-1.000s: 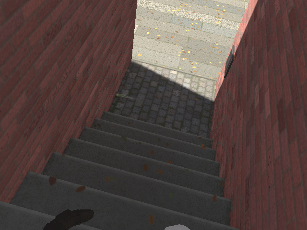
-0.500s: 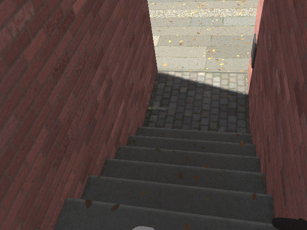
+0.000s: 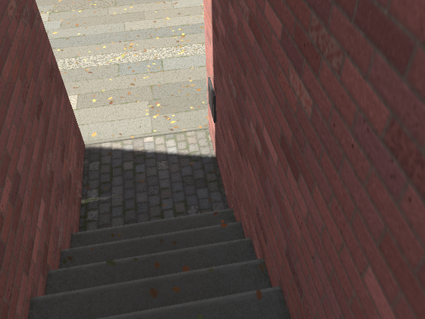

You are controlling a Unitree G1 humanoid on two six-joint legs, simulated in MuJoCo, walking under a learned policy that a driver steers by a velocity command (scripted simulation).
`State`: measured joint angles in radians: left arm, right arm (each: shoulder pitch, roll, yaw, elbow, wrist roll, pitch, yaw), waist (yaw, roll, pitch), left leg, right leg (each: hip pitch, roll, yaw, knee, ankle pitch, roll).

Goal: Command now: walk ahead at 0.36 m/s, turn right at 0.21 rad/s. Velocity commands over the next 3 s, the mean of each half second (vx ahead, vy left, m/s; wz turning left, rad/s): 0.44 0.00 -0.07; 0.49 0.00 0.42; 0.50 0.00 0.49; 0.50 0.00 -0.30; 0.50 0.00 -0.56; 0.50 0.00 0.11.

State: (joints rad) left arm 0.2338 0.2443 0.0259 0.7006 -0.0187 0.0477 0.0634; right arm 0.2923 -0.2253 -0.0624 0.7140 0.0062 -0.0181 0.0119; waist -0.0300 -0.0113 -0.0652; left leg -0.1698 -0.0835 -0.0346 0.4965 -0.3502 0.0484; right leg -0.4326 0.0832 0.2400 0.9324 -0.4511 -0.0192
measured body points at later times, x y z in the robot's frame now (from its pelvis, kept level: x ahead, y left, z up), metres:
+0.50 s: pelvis +0.21 +0.04 -0.16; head +0.23 +0.02 +0.29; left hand +0.16 +0.32 -0.28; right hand +0.32 -0.22 -0.28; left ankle +0.21 +0.13 -0.88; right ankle +0.06 -0.11 -0.66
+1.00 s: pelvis +0.50 +0.03 -0.39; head +0.50 +0.02 +0.06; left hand +0.40 +0.29 -0.52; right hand +0.58 -0.20 -0.53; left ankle +0.38 +0.17 -0.86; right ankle +0.49 -0.06 -1.11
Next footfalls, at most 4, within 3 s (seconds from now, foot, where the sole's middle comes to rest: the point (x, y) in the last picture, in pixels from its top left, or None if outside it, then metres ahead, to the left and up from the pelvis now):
0.14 right None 0.05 -0.12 -0.77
0.48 left None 0.23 0.14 -0.95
0.86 right None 0.53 -0.05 -1.14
1.36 left None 0.77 0.25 -1.33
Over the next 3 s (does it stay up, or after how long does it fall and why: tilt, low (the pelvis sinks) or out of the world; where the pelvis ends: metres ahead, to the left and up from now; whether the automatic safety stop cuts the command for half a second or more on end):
stays up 1.47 0.30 -1.11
